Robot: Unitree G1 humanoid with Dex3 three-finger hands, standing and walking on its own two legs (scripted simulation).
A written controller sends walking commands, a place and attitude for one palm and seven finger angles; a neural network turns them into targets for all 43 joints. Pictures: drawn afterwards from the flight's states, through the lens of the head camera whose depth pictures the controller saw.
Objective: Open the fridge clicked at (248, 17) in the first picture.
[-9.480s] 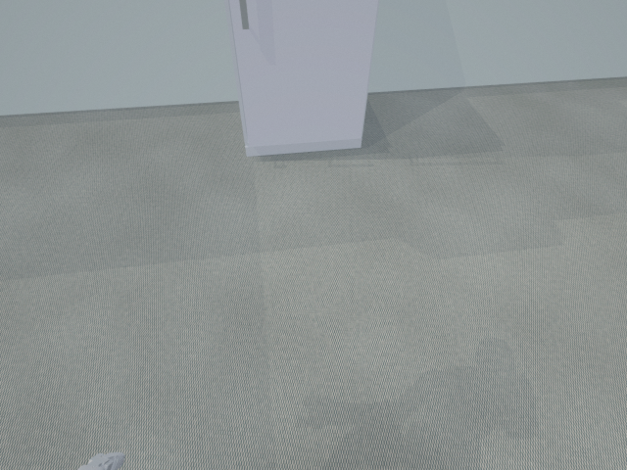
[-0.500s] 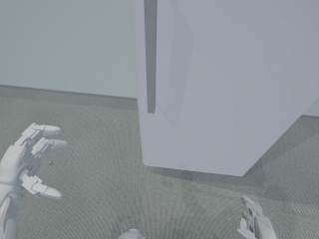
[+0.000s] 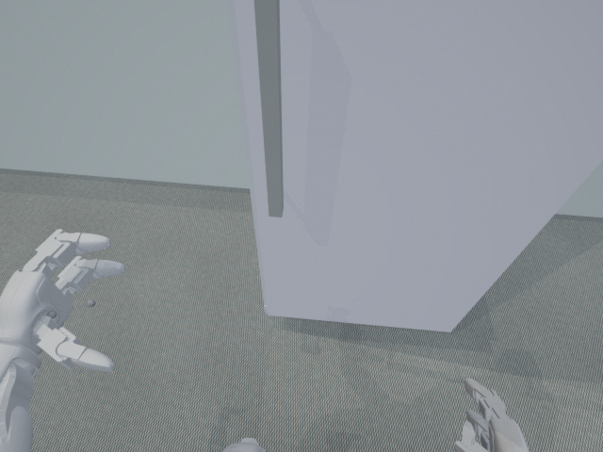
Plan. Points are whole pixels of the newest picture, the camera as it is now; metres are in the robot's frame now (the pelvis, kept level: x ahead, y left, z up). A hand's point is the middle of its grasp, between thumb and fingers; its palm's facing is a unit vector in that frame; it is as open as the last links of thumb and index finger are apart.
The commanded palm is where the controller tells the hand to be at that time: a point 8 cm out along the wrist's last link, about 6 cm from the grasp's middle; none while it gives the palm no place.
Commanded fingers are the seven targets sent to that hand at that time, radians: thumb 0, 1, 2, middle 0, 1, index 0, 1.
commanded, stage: raise the hand to about handle height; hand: left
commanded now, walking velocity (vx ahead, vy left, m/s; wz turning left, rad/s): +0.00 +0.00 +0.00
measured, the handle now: (274, 108) +0.55 +0.08 +0.16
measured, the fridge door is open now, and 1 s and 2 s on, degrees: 0 0 0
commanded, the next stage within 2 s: move the hooked fingers beside the handle in 0.08 s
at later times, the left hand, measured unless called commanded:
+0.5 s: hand (133, 276) +0.31 +0.23 +0.07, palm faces -0.05 -1.00 -0.02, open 14.0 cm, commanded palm +0.29 +0.29 +0.08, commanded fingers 0.00 -0.50 0.30 -0.30 -1.20 -0.30 -1.20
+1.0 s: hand (182, 230) +0.39 +0.20 +0.07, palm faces -0.04 -1.00 -0.02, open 14.0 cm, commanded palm +0.37 +0.25 +0.07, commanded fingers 0.00 -0.50 0.30 -0.30 -1.20 -0.30 -1.20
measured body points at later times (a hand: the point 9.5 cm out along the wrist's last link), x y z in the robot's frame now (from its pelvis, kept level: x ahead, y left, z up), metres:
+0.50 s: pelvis +0.00 +0.00 +0.00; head +0.04 +0.00 +0.45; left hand +0.30 +0.29 +0.07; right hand +0.15 -0.25 -0.08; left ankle +0.03 +0.11 -0.70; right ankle +0.00 -0.12 -0.70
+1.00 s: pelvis +0.01 -0.01 +0.00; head +0.07 -0.01 +0.44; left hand +0.38 +0.25 +0.07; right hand +0.11 -0.27 -0.11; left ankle +0.03 +0.11 -0.70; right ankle +0.00 -0.12 -0.70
